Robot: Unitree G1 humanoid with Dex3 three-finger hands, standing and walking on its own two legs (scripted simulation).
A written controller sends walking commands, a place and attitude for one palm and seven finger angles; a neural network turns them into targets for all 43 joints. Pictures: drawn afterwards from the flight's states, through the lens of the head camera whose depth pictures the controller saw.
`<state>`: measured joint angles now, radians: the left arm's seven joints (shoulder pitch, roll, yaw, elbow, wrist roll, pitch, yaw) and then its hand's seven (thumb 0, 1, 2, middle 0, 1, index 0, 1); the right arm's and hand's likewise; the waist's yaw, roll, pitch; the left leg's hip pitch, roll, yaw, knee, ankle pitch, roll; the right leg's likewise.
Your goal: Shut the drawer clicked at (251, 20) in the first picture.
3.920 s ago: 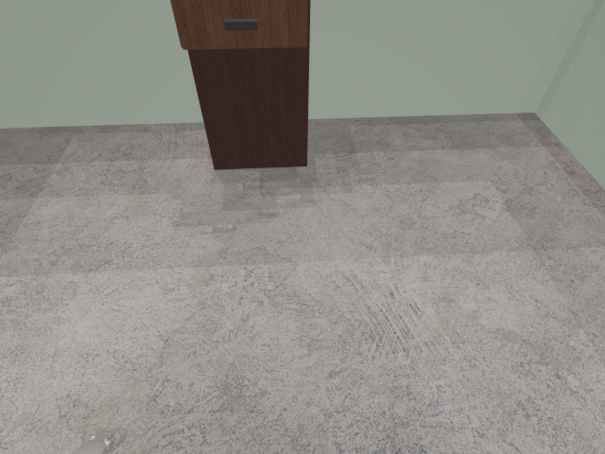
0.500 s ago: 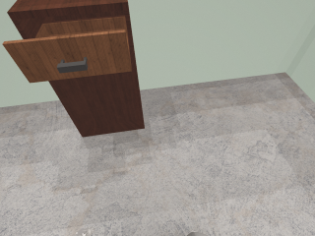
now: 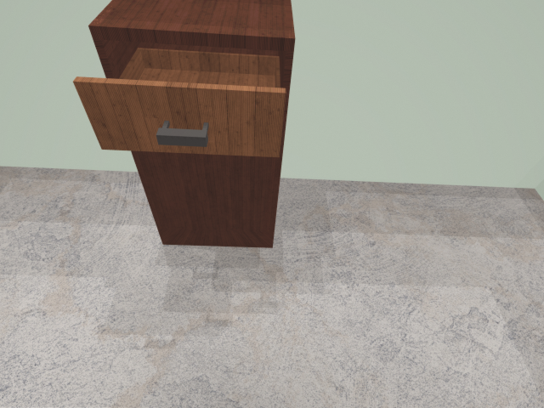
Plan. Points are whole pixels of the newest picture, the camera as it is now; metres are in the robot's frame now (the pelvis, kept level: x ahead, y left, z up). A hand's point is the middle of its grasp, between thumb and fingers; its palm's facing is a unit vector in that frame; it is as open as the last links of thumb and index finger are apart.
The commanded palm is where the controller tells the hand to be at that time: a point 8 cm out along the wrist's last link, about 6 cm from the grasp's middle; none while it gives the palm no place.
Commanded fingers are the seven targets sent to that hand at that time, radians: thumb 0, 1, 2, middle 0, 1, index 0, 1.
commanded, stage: take the last steps up to it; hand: left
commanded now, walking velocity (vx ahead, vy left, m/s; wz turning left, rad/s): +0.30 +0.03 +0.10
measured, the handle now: (184, 131) +0.65 +0.24 +0.02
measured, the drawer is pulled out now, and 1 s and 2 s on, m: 0.19 0.19 0.19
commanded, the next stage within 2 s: come to a stop and stand still in 0.76 s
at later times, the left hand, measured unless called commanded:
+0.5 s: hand out of the picture +0.03 +0.14 -0.17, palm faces +0.18 -0.97 -0.14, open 7.4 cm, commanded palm none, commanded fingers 0.00 0.90 0.90 -0.20 -0.30 -0.20 -0.30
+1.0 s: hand (168, 311) +0.31 +0.22 -0.16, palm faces +0.07 -0.96 -0.26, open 7.3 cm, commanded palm none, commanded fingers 0.00 0.90 0.90 -0.20 -0.30 -0.20 -0.30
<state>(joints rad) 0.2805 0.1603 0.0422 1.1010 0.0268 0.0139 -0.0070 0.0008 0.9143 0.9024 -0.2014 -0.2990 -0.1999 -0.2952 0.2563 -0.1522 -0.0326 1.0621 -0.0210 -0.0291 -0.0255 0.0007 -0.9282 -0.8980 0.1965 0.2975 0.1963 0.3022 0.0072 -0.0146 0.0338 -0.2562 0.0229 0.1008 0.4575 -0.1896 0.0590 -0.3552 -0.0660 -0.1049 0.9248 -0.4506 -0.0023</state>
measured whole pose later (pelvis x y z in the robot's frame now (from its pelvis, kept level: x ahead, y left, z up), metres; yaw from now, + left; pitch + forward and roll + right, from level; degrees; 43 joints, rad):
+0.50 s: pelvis +0.11 +0.00 +0.00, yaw +4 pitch -1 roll +0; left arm 0.42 0.09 0.03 1.13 0.03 -0.06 0.01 0.00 0.91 0.90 -0.20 -0.30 -0.20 -0.30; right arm 0.23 -0.18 -0.07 1.06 -0.02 -0.01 0.02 0.00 -0.91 -0.90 0.19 0.30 0.19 0.30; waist 0.03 0.01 0.03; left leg -0.50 0.10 0.08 0.79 -0.23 -0.01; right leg -0.04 -0.07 -0.15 0.33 -0.28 0.03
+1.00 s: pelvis +0.24 +0.03 -0.01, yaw +2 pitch -2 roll +3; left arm 0.18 0.16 0.04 1.02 0.02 -0.03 0.02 0.00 0.91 0.90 -0.20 -0.30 -0.20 -0.29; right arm 0.28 -0.15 -0.03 1.11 -0.01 -0.01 -0.02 0.00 -0.92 -0.90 0.20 0.30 0.20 0.30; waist -0.01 0.02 0.03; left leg -0.18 0.04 0.17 0.52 -0.32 -0.01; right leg -0.33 -0.06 -0.09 0.58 -0.23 -0.03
